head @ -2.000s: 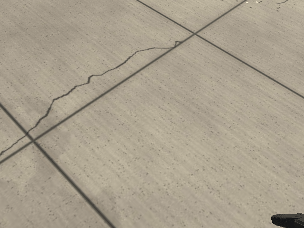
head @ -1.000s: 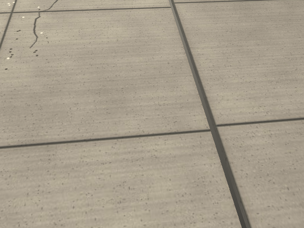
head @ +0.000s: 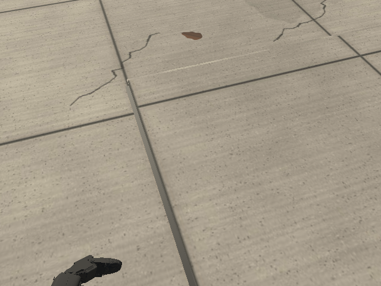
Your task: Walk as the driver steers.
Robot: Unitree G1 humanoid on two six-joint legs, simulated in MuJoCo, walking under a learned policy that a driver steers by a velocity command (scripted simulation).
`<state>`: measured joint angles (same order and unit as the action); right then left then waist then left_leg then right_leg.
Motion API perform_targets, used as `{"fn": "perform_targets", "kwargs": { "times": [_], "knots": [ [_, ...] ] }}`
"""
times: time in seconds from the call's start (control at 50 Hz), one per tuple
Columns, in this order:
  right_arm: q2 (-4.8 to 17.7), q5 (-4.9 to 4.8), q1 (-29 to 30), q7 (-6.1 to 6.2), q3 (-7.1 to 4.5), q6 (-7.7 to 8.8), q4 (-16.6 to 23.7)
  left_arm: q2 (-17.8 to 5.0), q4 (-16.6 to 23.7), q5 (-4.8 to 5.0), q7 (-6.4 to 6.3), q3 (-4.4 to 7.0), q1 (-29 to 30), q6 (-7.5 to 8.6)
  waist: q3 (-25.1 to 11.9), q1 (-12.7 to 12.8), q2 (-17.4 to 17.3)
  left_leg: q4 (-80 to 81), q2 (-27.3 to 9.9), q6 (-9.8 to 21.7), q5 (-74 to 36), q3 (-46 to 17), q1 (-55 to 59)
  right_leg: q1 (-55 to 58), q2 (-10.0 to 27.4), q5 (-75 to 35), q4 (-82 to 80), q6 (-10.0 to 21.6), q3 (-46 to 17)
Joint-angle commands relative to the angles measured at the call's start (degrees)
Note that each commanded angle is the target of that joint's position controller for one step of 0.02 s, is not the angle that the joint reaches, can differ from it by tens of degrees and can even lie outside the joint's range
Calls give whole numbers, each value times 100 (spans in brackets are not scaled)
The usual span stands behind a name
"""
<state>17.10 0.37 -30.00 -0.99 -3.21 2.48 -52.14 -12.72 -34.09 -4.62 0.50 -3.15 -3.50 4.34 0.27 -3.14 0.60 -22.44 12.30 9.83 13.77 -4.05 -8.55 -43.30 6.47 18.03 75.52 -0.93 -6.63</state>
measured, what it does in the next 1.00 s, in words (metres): walks ahead: right foot 0.04 m higher, then left foot 0.04 m lower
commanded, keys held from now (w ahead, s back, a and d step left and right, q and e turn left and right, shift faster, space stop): w+q+shift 0.22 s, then e+shift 0.78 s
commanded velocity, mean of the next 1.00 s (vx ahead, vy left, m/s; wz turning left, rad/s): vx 0.45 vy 0.00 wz -0.14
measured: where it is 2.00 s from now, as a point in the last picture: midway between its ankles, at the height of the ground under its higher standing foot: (186, 247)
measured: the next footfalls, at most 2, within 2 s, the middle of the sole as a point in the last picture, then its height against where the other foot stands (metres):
right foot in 0.18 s outside the picture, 0.04 m higher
left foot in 0.54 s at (150, 258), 0.04 m lower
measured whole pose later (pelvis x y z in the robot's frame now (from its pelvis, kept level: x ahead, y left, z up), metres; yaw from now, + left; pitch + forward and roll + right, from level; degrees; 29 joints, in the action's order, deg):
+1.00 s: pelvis +0.58 +0.00 +0.00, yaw -14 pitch +2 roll +1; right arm 18.2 0.0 -5.2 0.7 -5.1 -0.4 -44.2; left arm -17.7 -31.9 -0.2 -0.6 5.0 -8.6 -2.8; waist 3.0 -0.4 -2.0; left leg -47.1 -7.3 -3.5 25.5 5.9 -20.0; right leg -30.4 0.8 18.6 47.0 2.8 3.1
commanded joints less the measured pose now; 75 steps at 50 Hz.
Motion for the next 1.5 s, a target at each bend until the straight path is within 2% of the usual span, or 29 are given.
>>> {"fn": "perform_targets", "kwargs": {
  "times": [0.02, 0.1, 0.16, 0.18, 0.2, 0.22, 0.24, 0.28, 0.34, 0.36, 0.44, 0.54, 0.56, 0.58, 0.6, 0.64, 0.72, 0.82, 0.92, 0.94, 0.96, 0.98, 1.0, 1.04, 1.18, 1.34, 1.38, 1.42, 1.5],
  "knots": [
    [822, -13, 630, 28, -198, 250, 709, -617, 678, 102, 55, 76, 606, -25, 826, 309, 42, 1866, -1239, 804, -499, -1712, -1979, 655, 31, -789, -1517, -192, 756],
    [1076, -103, 281, 37, -340, 204, 657, -488, 781, 257, 67, 26, 998, 8, 275, -106, -376, 1352, -1328, 428, -3282, -1553, -695, 1595, -505, -1777, -3363, -43, 938],
    [1347, -71, 473, 47, -404, 230, 711, -1095, 339, 278, -91, 314, -642, 72, -1066, 720, -420, -1010, -1343, -36, -5315, -1498, -84, 3677, -989, -710, -4008, 219, 824],
    [1227, -41, 813, 38, -381, 305, 828, -1441, 28, 234, -186, 518, -1901, 127, -1715, 1377, -251, -2536, -1118, -155, -4298, -1406, -818, 5181, -421, -202, -4054, 378, 321],
    [421, -167, 841, 64, -203, 404, 1207, -2047, -79, 27, -268, 754, -2756, 135, -2696, 1514, 1073, -4596, -541, -294, -859, -778, -2303, 6727, 1424, 2646, -4810, 796, -2208],
    [352, -180, 736, -26, -75, 362, 1480, -2139, -98, 96, -251, 791, -2183, 51, -2959, 974, 2195, -5549, -569, -295, 1105, -556, -3268, 6715, 2016, 3541, -5894, 1146, -4624],
    [573, -2, 1003, -11, -95, 271, 1285, -1500, -39, 108, -249, 708, -1564, 24, -1712, 879, 1349, -5667, -990, -307, 603, -414, -3709, 5805, 1735, 2969, -5733, 1206, -3964],
    [440, 202, 1460, -79, -72, 167, 1267, -795, -345, 147, -169, 567, -1422, 74, -485, 750, 244, -5027, -1275, -522, 404, -285, -3387, 4327, 1245, -714, -5397, 1229, -2227],
    [95, 232, 1648, -102, 25, 44, 1524, -702, -895, 323, -97, 553, -1734, 241, -77, 416, 527, -3974, -1229, -808, 1070, -553, -3110, 3615, 1028, -3720, -5495, 1263, -1265],
    [124, -238, 1648, -66, 51, 130, 1624, -737, -687, 744, -123, 619, -1029, 263, -57, 67, 628, -3263, -1547, -821, 1038, -369, -2950, 3489, 844, -3694, -5591, 1264, -971],
    [203, -21, 2257, -183, 158, 295, 1638, -1473, -728, 721, -266, 904, -996, 165, -384, 122, 373, -1007, -1185, -1032, -2138, -104, -752, 2400, 166, -2672, -5665, 969, -198],
    [593, 128, 1853, -56, -36, 212, 1429, -1286, -665, 627, -330, 951, -1416, -32, -402, -277, -11, -368, -1415, -848, -3167, -93, 578, 1990, -341, -1274, -3506, 296, -242],
    [876, 223, 1364, 7, -102, 213, 1369, -941, -580, 578, -306, 842, -1632, -59, -900, -424, -717, -696, -2206, -614, -5560, -528, 1723, 1163, -788, 549, -1878, -75, 70],
    [995, 438, 1192, 17, -74, 160, 1480, -538, -668, 650, -271, 687, -2795, -91, -2178, -29, -2112, -1381, -3879, 187, -7948, -1905, 3011, 290, -932, 3094, 462, -356, -13],
    [1033, 231, 1296, -41, -101, 37, 1539, -875, -650, 759, -247, 727, -3192, -122, -2740, 70, -2057, -1169, -4013, 565, -7264, -2310, 2980, 75, -749, 2757, 1335, -426, -213],
    [645, -6, 2098, 0, -36, -103, 1608, -1148, -522, 741, -365, 849, -2338, -314, -1671, 244, -835, -476, -3608, 555, -4275, -1727, 1689, -562, -413, 1741, 1618, -556, 336],
    [463, 187, 2830, 163, -46, -125, 1516, -922, -151, 603, -515, 911, -1854, -696, -607, 626, -860, 440, -3301, 361, -2975, -559, -435, 208, -74, 976, 1161, -574, 448],
    [720, 35, 2897, 385, -213, -145, 1325, -492, 313, 580, -274, 757, -1120, -639, -857, 511, -812, 506, -3278, 236, -3370, 476, 1, 799, 110, 131, -1147, -261, 640],
    [777, -215, 2775, 185, -320, -195, 1117, -797, 292, 593, -59, 932, -1141, -792, -612, 585, -875, -107, -3176, -232, -2759, 1237, 75, 2124, -473, -477, -3269, 231, 1432],
    [626, -222, 2490, 157, -302, -179, 1017, -1006, 239, 551, -96, 1047, -1340, -806, -627, 646, -553, -807, -2895, -551, -2509, 1489, -224, 2753, -681, -943, -3809, 456, 1307],
    [511, -94, 2161, 142, -295, -171, 1081, -1864, 330, 517, -191, 1316, -1639, -794, -602, 655, 1088, -2581, -2149, -1202, -690, 1885, -1550, 3823, 170, -3511, -4637, 1113, -552],
    [391, 103, 2589, 161, -219, -188, 1525, -2263, 543, 297, -192, 1356, -1547, -671, -1188, 616, 2220, -4219, -1169, -1497, 2359, 860, -3102, 4115, 1368, -2960, -5304, 2419, -3200],
    [691, 21, 2955, 139, -327, -211, 1426, -1919, 597, 280, -86, 1247, -1449, -502, -1332, 852, 1091, -4969, -1207, -1374, 2273, -94, -3218, 3961, 1336, -2209, -5388, 2339, -2843],
    [520, -33, 2911, 217, -282, -189, 1401, -1623, 568, 513, -112, 1174, -1011, -394, -712, 492, 535, -4450, -1358, -1152, 1342, -220, -3267, 3363, 715, -1235, -5482, 1635, -1978],
    [276, -46, 2816, 182, -215, -169, 1341, -1378, 786, 558, -385, 1164, -492, -617, -838, 232, 501, -2611, -879, -1461, 502, -228, -2267, 2816, 3, -1194, -5295, 1372, -1648],
    [450, -117, 2128, 55, -303, -125, 1166, -1269, 756, 586, -354, 1123, -381, -776, -804, 113, 895, 115, -1030, -1223, -415, -232, -412, 2058, -454, 121, -4615, 941, -2252],
    [929, 86, 2279, 98, -450, -175, 1216, -1102, 645, 646, -264, 1073, -964, -779, -882, 476, -1536, 368, -2662, -127, -494, -1994, 585, 819, -1629, 1664, -2614, 265, -739],
    [652, 66, 2914, 209, -352, -162, 1605, -1500, 313, 572, -251, 1226, -1147, -718, -737, 669, -824, 264, -2997, -18, -1469, -1894, 187, 646, -1509, 1186, -531, -37, -579],
    [295, 4, 2964, 325, -104, -240, 1724, -1141, 347, 522, -329, 1018, -857, -893, -498, 524, -511, 246, -2551, -20, -1434, -1137, -365, 937, -1293, 585, 731, -305, -95]
  ]
}}
Keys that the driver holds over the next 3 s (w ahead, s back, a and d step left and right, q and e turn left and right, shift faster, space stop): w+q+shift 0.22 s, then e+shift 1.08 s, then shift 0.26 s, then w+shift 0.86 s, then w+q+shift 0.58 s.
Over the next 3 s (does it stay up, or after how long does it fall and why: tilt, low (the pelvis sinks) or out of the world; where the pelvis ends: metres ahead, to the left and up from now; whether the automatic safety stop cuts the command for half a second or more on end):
stays up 1.25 -0.42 0.01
